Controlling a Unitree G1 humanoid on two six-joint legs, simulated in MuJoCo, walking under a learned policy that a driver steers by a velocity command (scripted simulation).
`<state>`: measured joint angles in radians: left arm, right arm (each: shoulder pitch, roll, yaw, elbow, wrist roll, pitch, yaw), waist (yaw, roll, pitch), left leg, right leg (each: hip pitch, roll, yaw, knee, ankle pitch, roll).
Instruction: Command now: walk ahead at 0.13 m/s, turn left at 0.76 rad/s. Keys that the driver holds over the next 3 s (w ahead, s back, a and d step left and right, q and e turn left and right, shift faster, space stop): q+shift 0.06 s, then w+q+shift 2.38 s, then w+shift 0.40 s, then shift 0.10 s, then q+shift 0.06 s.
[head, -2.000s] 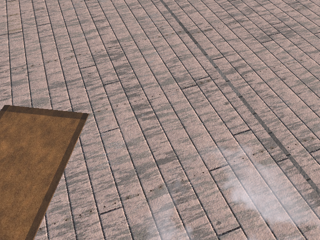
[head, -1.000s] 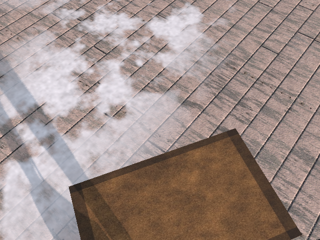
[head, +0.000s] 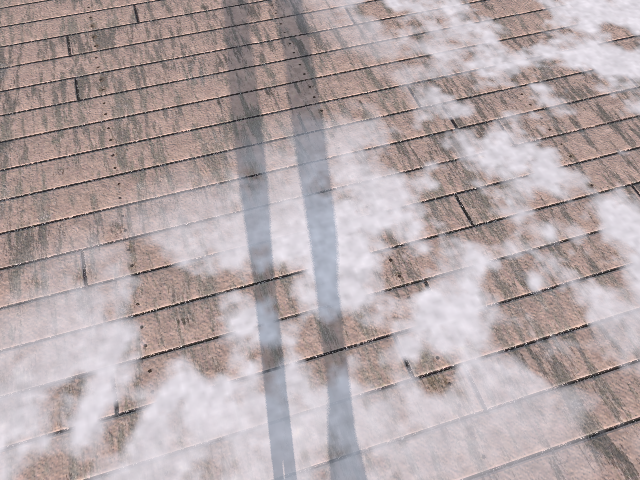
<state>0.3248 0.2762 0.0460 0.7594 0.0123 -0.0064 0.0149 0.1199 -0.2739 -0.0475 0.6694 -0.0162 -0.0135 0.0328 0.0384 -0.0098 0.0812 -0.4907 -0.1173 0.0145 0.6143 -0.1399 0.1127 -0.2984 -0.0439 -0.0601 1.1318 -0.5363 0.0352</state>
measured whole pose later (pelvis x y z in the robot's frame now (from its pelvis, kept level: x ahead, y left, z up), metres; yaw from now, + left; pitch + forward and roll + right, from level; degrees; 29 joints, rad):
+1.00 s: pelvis +0.41 +0.25 +0.00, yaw +55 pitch +0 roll +1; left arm 0.31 0.25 0.01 0.73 0.05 -0.07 -0.01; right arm 0.25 -0.33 -0.06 0.75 -0.02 0.00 0.01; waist 0.05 0.02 0.08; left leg -0.35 -0.20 0.02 0.64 -0.30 0.18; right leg -0.36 -0.15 0.05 1.34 -0.37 0.04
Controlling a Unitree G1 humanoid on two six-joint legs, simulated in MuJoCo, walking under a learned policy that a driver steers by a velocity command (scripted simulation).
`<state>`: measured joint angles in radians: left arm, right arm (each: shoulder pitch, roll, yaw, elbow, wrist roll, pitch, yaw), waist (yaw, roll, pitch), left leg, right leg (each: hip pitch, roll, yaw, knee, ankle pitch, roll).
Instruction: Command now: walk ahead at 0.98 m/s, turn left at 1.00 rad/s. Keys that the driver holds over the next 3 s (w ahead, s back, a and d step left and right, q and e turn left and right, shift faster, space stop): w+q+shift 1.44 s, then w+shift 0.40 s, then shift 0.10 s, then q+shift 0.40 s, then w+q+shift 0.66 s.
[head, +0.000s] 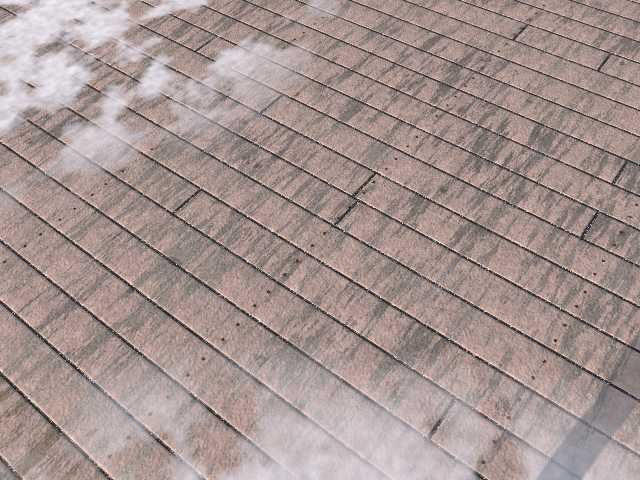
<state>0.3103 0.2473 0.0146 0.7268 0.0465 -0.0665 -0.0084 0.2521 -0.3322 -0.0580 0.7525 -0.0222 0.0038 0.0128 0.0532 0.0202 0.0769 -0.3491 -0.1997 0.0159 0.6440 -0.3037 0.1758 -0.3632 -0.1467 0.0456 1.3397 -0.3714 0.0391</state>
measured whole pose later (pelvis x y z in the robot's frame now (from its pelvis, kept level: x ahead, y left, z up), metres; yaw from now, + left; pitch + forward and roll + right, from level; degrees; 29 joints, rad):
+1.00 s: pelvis +0.84 +0.28 +0.02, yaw +57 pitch +1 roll +0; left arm 0.03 0.26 0.00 0.58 0.05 -0.04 -0.02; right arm 0.47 -0.32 -0.07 0.85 -0.01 -0.06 0.00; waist -0.08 0.00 0.05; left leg -0.04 -0.24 -0.17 0.37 -0.28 0.20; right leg -0.72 -0.16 0.08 0.90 -0.19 0.08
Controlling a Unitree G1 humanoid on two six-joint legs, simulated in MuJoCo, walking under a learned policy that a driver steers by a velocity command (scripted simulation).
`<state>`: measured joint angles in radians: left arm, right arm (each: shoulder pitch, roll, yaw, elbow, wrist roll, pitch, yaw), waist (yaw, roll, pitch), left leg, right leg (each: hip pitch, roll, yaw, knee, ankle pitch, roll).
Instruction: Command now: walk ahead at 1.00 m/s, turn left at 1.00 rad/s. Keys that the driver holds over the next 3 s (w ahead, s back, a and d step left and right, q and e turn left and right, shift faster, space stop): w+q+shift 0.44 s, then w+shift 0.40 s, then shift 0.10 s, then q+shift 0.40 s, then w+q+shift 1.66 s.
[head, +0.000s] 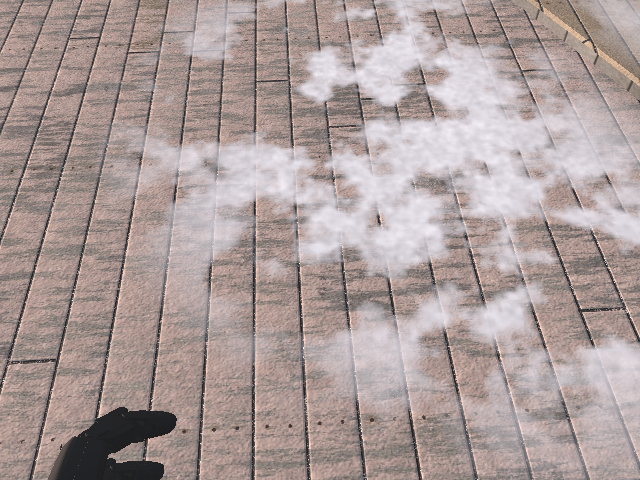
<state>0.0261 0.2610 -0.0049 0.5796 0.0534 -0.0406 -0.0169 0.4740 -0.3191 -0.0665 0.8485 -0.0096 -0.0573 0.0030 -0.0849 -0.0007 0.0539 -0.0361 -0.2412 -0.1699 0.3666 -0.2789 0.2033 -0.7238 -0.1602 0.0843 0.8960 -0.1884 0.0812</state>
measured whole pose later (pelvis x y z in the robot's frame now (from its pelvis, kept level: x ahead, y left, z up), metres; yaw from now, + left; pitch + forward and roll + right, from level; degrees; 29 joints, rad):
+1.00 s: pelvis +0.86 +0.26 -0.02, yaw +39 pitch +1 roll +1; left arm 0.00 0.27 -0.01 0.66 0.05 -0.07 -0.03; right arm 0.50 -0.28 -0.04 0.96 0.00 -0.11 -0.01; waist -0.11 -0.03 0.07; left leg 0.23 -0.14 -0.09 0.24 -0.43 0.13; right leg -0.61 -0.04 -0.07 0.51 0.15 -0.07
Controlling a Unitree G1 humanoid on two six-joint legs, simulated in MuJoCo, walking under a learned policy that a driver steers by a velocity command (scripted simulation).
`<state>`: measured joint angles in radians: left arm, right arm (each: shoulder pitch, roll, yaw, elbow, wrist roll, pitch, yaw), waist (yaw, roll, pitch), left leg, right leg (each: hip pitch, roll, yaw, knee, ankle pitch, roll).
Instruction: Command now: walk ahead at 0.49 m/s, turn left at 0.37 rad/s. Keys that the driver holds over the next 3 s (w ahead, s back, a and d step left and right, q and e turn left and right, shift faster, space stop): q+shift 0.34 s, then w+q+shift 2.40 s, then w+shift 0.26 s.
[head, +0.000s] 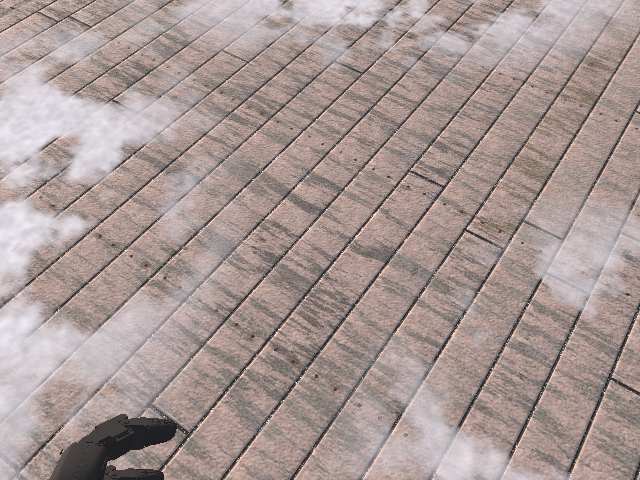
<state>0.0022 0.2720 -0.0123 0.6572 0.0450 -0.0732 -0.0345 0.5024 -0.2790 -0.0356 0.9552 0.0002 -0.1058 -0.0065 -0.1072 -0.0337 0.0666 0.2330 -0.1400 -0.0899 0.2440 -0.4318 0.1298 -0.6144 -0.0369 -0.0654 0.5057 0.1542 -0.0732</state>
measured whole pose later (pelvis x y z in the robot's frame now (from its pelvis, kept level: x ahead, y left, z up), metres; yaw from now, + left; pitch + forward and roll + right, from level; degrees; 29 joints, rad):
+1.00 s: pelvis +0.52 +0.20 +0.01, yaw +49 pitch +3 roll -1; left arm 0.08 0.30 0.04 0.62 0.05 -0.05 0.01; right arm 0.38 -0.35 -0.08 0.79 0.00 -0.05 0.01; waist -0.07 0.02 0.01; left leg -0.22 -0.12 -0.19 1.08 -0.40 0.12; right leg -0.42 -0.01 -0.01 0.60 -0.27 0.01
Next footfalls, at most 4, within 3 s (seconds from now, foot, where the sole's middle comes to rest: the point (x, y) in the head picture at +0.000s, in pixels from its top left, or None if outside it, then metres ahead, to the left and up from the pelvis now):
0.02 right None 0.24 -0.11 -0.75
0.44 left None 0.27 0.14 -0.75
0.92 right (214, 369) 0.69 0.17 -0.75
1.38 left None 0.75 0.64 -0.75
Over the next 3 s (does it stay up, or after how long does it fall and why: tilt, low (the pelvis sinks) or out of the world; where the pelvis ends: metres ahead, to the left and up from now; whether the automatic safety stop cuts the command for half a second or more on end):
stays up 0.33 1.78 0.00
